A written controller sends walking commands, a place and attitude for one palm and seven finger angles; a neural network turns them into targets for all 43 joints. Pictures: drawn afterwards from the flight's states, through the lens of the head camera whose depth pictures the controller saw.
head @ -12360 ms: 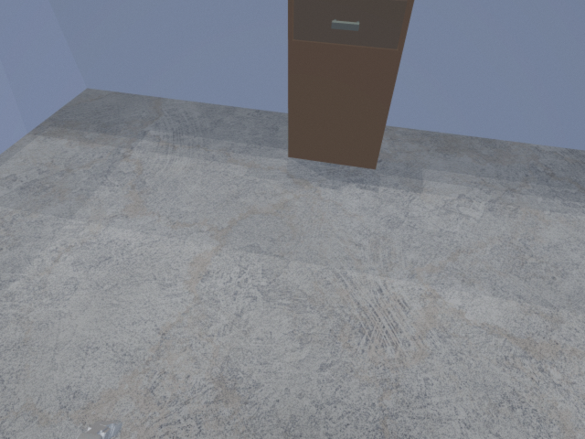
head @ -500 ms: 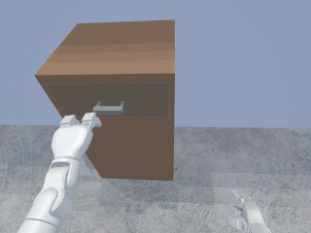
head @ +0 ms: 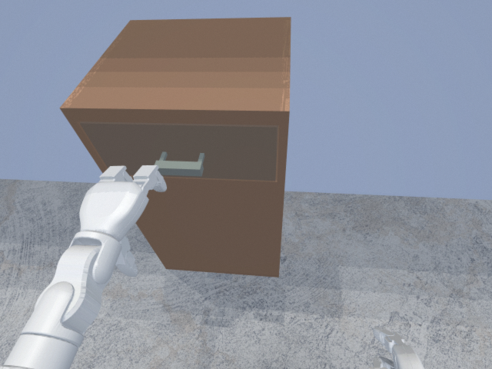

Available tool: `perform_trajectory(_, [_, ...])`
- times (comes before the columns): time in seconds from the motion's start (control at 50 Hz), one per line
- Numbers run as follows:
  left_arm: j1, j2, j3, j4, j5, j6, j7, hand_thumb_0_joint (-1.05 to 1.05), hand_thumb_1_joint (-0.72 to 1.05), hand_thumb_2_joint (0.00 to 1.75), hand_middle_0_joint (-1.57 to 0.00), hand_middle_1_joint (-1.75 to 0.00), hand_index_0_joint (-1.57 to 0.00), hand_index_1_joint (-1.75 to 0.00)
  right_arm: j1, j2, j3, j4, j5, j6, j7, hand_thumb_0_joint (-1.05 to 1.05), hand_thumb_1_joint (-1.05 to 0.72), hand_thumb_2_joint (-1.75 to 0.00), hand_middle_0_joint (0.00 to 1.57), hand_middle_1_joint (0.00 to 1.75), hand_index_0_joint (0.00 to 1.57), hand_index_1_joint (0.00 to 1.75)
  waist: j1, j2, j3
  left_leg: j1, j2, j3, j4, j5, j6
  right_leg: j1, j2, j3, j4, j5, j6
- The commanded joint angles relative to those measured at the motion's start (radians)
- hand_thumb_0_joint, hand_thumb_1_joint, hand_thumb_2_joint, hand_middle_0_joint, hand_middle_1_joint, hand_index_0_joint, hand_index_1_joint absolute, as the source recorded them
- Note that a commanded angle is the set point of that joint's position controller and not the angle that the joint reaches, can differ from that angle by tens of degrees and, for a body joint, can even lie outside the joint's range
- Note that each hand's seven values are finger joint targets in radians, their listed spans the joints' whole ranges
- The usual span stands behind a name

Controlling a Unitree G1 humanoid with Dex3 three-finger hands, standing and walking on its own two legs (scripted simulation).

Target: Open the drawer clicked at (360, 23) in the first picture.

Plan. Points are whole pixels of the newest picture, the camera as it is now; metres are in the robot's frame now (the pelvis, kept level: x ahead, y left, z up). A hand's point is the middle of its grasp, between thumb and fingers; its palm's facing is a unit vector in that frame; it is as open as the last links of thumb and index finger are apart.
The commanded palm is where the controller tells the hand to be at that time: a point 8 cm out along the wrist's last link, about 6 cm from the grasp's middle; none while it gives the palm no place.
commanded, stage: raise the hand with hooked fingers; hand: left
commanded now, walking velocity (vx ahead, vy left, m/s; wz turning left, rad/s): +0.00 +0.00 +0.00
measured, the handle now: (180, 162) +0.53 +0.25 -0.04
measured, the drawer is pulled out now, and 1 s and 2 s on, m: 0.00 0.00 0.00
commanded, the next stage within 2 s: move the hooked fingers above the handle in 0.08 s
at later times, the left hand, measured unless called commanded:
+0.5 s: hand (142, 210) +0.32 +0.23 +0.07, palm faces +0.01 -0.03 -1.00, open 13.8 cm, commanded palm +0.32 +0.23 +0.12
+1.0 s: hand (152, 187) +0.39 +0.25 +0.05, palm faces -0.03 -0.01 -1.00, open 13.8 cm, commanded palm +0.38 +0.24 +0.10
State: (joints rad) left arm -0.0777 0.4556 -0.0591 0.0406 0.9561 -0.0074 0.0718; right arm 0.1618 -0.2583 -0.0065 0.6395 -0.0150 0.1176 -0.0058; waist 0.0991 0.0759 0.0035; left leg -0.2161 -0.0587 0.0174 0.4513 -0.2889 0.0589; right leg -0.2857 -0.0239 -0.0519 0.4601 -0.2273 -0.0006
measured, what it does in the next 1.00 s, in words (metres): stands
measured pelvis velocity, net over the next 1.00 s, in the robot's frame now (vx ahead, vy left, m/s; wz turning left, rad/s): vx -0.01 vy -0.01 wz -0.03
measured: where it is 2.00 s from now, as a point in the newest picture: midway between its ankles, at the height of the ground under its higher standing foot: outside the picture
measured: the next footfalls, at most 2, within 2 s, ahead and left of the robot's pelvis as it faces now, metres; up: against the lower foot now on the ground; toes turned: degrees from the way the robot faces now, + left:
none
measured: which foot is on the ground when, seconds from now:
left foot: down 0.00-1.00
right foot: down 0.00-1.00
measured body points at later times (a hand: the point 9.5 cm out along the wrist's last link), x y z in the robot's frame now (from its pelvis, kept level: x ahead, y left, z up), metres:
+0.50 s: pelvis -0.01 -0.04 +0.00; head +0.02 -0.07 +0.45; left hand +0.32 +0.23 +0.13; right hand +0.17 -0.27 -0.12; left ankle -0.04 +0.08 -0.74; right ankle +0.00 -0.12 -0.74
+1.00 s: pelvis -0.01 -0.01 -0.01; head +0.05 -0.04 +0.43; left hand +0.39 +0.24 +0.10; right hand +0.07 -0.28 -0.15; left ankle -0.04 +0.08 -0.74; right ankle +0.00 -0.12 -0.74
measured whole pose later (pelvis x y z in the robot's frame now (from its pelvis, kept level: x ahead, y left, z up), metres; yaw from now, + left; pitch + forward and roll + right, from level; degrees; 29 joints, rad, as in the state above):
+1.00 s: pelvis -0.01 -0.01 -0.01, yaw -1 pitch +10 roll +0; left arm -0.50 0.51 0.00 0.69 1.02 -0.07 0.19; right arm 0.28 -0.27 -0.06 0.68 0.02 0.11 -0.04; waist 0.00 0.06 -0.07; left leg -0.44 -0.03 0.04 0.58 -0.32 0.05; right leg -0.51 0.00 -0.03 0.58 -0.25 -0.02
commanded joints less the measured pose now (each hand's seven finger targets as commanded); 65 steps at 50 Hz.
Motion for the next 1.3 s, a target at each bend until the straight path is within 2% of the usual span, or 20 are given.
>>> perform_trajectory(0.0, [-0.287, 0.2, 0.154, -0.182, -0.001, 0.002, 0.1, 0.0, -0.5, 0.3, -0.3, -1.2, -0.3, -1.2, -0.113, -0.099, -0.036, -0.146, 0.012, -0.054, -0.005, 0.0, -0.9, -0.9, 0.2, 0.3, 0.2, 0.3, -0.002, -0.023, -0.299, 0.047, 0.044, -0.064, -0.027, 0.508, -0.083, 0.152, 0.037, 0.025, 0.009, 0.27, -0.06])
perform_trajectory(0.08, [-0.29, 0.177, 0.115, -0.17, 0.002, 0.038, 0.102, 0.0, -0.5, 0.3, -0.3, -1.2, -0.3, -1.2, -0.124, -0.102, -0.039, -0.145, 0.016, -0.052, -0.006, 0.0, -0.9, -0.9, 0.2, 0.3, 0.2, 0.3, -0.009, -0.027, -0.32, 0.04, 0.035, -0.049, -0.029, 0.458, -0.073, 0.169, 0.033, 0.03, 0.007, 0.265, -0.056])
perform_trajectory(0.14, [-0.275, 0.152, 0.082, -0.15, -0.007, 0.059, 0.08, 0.0, -0.5, 0.3, -0.3, -1.2, -0.3, -1.2, -0.14, -0.1, -0.034, -0.152, 0.021, -0.051, -0.011, 0.0, -0.9, -0.9, 0.2, 0.3, 0.2, 0.3, -0.018, -0.058, -0.288, 0.014, 0.028, -0.033, -0.038, 0.373, -0.052, 0.179, 0.03, 0.036, -0.007, 0.241, -0.053])
perform_trajectory(0.2, [-0.307, 0.18, 0.094, -0.106, 0.002, 0.068, 0.066, 0.0, -0.5, 0.3, -0.3, -1.2, -0.3, -1.2, -0.148, -0.102, -0.027, -0.147, 0.021, -0.044, -0.022, 0.0, -0.9, -0.9, 0.2, 0.3, 0.2, 0.3, -0.023, -0.097, -0.261, -0.015, 0.023, -0.022, -0.043, 0.322, -0.038, 0.178, 0.029, 0.04, -0.014, 0.226, -0.048])
perform_trajectory(0.26, [-0.386, 0.226, 0.126, -0.011, 0.011, 0.052, 0.065, 0.0, -0.5, 0.3, -0.3, -1.2, -0.3, -1.2, -0.136, -0.102, -0.02, -0.136, 0.024, -0.047, -0.039, 0.0, -0.9, -0.9, 0.2, 0.3, 0.2, 0.3, -0.029, -0.124, -0.214, -0.063, 0.015, -0.013, -0.049, 0.234, -0.027, 0.167, 0.026, 0.051, -0.027, 0.164, -0.043])
perform_trajectory(0.28, [-0.406, 0.254, 0.151, 0.009, 0.013, 0.042, 0.068, 0.0, -0.5, 0.3, -0.3, -1.2, -0.3, -1.2, -0.132, -0.101, -0.022, -0.132, 0.025, -0.048, -0.044, 0.0, -0.9, -0.9, 0.2, 0.3, 0.2, 0.3, -0.026, -0.136, -0.226, -0.074, 0.011, -0.009, -0.042, 0.23, -0.023, 0.18, 0.024, 0.06, -0.027, 0.171, -0.041])
perform_trajectory(0.32, [-0.46, 0.289, 0.176, 0.028, 0.019, 0.024, 0.074, 0.0, -0.5, 0.3, -0.3, -1.2, -0.3, -1.2, -0.131, -0.102, -0.023, -0.133, 0.026, -0.049, -0.053, 0.0, -0.9, -0.9, 0.2, 0.3, 0.2, 0.3, -0.026, -0.093, -0.26, -0.078, 0.006, -0.006, -0.035, 0.23, -0.024, 0.194, 0.021, 0.069, -0.021, 0.174, -0.04])
perform_trajectory(0.34, [-0.477, 0.288, 0.174, 0.031, 0.018, 0.011, 0.078, 0.0, -0.5, 0.3, -0.3, -1.2, -0.3, -1.2, -0.123, -0.096, -0.023, -0.135, 0.024, -0.054, -0.055, 0.0, -0.9, -0.9, 0.2, 0.3, 0.2, 0.3, -0.02, -0.077, -0.286, -0.078, 0.003, -0.007, -0.034, 0.228, -0.023, 0.208, 0.016, 0.073, -0.017, 0.175, -0.04])
perform_trajectory(0.4, [-0.519, 0.279, 0.163, 0.086, 0.013, -0.02, 0.082, 0.0, -0.5, 0.3, -0.3, -1.2, -0.3, -1.2, -0.106, -0.095, -0.032, -0.124, 0.027, -0.061, -0.064, 0.0, -0.9, -0.9, 0.2, 0.3, 0.2, 0.3, -0.037, -0.043, -0.297, -0.079, 0.0, 0.002, -0.01, 0.242, -0.021, 0.183, 0.016, 0.076, -0.007, 0.207, -0.039])
perform_trajectory(0.54, [-0.639, 0.256, 0.107, 0.262, 0.008, -0.058, 0.054, 0.0, -0.5, 0.3, -0.3, -1.2, -0.3, -1.2, -0.044, -0.115, -0.046, -0.113, 0.033, -0.068, -0.071, 0.0, -0.9, -0.9, 0.2, 0.3, 0.2, 0.3, -0.076, -0.109, -0.27, -0.153, -0.002, 0.007, 0.022, 0.167, -0.016, 0.114, 0.008, 0.082, -0.002, 0.138, -0.029])
perform_trajectory(0.64, [-0.751, 0.299, 0.136, 0.261, 0.02, -0.123, 0.08, 0.0, -0.5, 0.3, -0.3, -1.2, -0.3, -1.2, 0.011, -0.118, -0.066, -0.11, 0.028, -0.069, -0.072, 0.0, -0.9, -0.9, 0.2, 0.3, 0.2, 0.3, -0.074, -0.059, -0.399, -0.143, -0.003, -0.003, 0.061, 0.208, -0.011, 0.122, 0.008, 0.088, 0.043, 0.184, -0.034])
perform_trajectory(0.74, [-0.732, 0.375, 0.238, 0.355, 0.033, -0.143, 0.144, 0.0, -0.5, 0.3, -0.3, -1.2, -0.3, -1.2, 0.053, -0.123, -0.079, -0.092, 0.027, -0.06, -0.066, 0.0, -0.9, -0.9, 0.2, 0.3, 0.2, 0.3, -0.061, -0.084, -0.424, -0.2, 0.002, -0.005, 0.078, 0.267, -0.015, 0.127, 0.015, 0.076, 0.089, 0.271, -0.035])
perform_trajectory(0.86, [-0.696, 0.325, 0.189, 0.46, 0.05, -0.075, 0.176, 0.0, -0.5, 0.3, -0.3, -1.2, -0.3, -1.2, 0.07, -0.133, -0.085, -0.091, 0.035, -0.047, -0.047, 0.0, -0.9, -0.9, 0.2, 0.3, 0.2, 0.3, -0.062, -0.068, -0.407, -0.213, 0.01, 0.008, 0.071, 0.295, -0.021, 0.093, 0.03, 0.059, 0.099, 0.278, -0.042])
perform_trajectory(0.94, [-0.775, 0.295, 0.136, 0.472, 0.052, -0.064, 0.153, 0.0, -0.5, 0.3, -0.3, -1.2, -0.3, -1.2, 0.096, -0.146, -0.091, -0.083, 0.041, -0.042, -0.046, 0.0, -0.9, -0.9, 0.2, 0.3, 0.2, 0.3, -0.099, -0.074, -0.405, -0.162, 0.025, -0.008, 0.072, 0.301, -0.019, 0.031, 0.038, 0.042, 0.089, 0.233, -0.043])
perform_trajectory(0.96, [-0.82, 0.262, 0.098, 0.466, 0.05, -0.071, 0.147, 0.0, -0.5, 0.3, -0.3, -1.2, -0.3, -1.2, 0.102, -0.146, -0.091, -0.082, 0.04, -0.042, -0.047, 0.0, -0.9, -0.9, 0.2, 0.3, 0.2, 0.3, -0.115, -0.066, -0.398, -0.146, 0.025, -0.012, 0.076, 0.296, -0.017, 0.006, 0.04, 0.041, 0.086, 0.218, -0.042])
perform_trajectory(1.02, [-0.909, 0.285, 0.112, 0.458, 0.053, -0.113, 0.149, 0.0, -0.5, 0.3, -0.3, -1.2, -0.3, -1.2, 0.132, -0.145, -0.096, -0.069, 0.033, -0.044, -0.054, 0.0, -0.9, -0.9, 0.2, 0.3, 0.2, 0.3, -0.13, -0.084, -0.424, -0.107, 0.032, -0.034, 0.086, 0.301, -0.016, -0.03, 0.044, 0.036, 0.087, 0.182, -0.043])
perform_trajectory(1.04, [-0.94, 0.286, 0.108, 0.452, 0.058, -0.128, 0.154, 0.0, -0.5, 0.3, -0.3, -1.2, -0.3, -1.2, 0.139, -0.144, -0.094, -0.067, 0.031, -0.044, -0.055, 0.0, -0.9, -0.9, 0.2, 0.3, 0.2, 0.3, -0.128, -0.043, -0.426, -0.095, 0.032, -0.039, 0.087, 0.309, -0.02, -0.05, 0.043, 0.034, 0.094, 0.176, -0.046])
perform_trajectory(1.12, [-0.984, 0.345, 0.17, 0.512, 0.081, -0.155, 0.204, 0.0, -0.5, 0.3, -0.3, -1.2, -0.3, -1.2, 0.163, -0.144, -0.093, -0.044, 0.022, -0.042, -0.053, 0.0, -0.9, -0.9, 0.2, 0.3, 0.2, 0.3, -0.121, -0.021, -0.438, -0.103, 0.033, -0.052, 0.106, 0.35, -0.037, -0.09, 0.048, 0.026, 0.12, 0.171, -0.053])
perform_trajectory(1.22, [-0.96, 0.322, 0.162, 0.665, 0.095, -0.088, 0.243, 0.0, -0.5, 0.3, -0.3, -1.2, -0.3, -1.2, 0.179, -0.144, -0.09, -0.034, 0.017, -0.033, -0.028, 0.0, -0.9, -0.9, 0.2, 0.3, 0.2, 0.3, -0.111, -0.003, -0.438, -0.137, 0.038, -0.049, 0.127, 0.444, -0.059, -0.114, 0.055, 0.01, 0.15, 0.205, -0.058])
perform_trajectory(1.28, [-0.992, 0.284, 0.107, 0.702, 0.102, -0.053, 0.227, 0.0, -0.5, 0.3, -0.3, -1.2, -0.3, -1.2, 0.197, -0.15, -0.095, -0.037, 0.017, -0.026, -0.021, 0.0, -0.9, -0.9, 0.2, 0.3, 0.2, 0.3, -0.13, -0.019, -0.481, -0.119, 0.046, -0.042, 0.139, 0.475, -0.058, -0.114, 0.055, 0.013, 0.149, 0.237, -0.05])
